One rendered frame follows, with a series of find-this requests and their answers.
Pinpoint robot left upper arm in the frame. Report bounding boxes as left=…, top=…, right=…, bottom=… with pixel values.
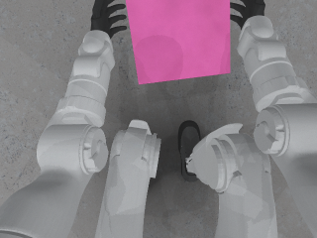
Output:
left=0, top=124, right=109, bottom=238

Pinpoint robot right hand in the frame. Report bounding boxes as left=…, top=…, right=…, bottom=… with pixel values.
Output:
left=230, top=0, right=265, bottom=31

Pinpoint robot left hand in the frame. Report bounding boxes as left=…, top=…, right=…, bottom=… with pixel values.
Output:
left=90, top=0, right=127, bottom=40

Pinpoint carton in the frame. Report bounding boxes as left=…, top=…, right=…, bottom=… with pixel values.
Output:
left=126, top=0, right=231, bottom=85

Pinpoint left robot shin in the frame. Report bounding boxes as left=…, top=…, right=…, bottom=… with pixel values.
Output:
left=109, top=119, right=152, bottom=165

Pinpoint robot right upper arm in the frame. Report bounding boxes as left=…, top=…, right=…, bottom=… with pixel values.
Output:
left=253, top=103, right=317, bottom=238

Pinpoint right robot forearm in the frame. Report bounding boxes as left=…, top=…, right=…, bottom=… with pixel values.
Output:
left=237, top=15, right=317, bottom=113

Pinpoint right robot foot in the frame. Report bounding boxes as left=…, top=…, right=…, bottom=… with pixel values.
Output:
left=177, top=120, right=201, bottom=182

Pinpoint left robot forearm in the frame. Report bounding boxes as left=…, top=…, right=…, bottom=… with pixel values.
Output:
left=37, top=30, right=115, bottom=163

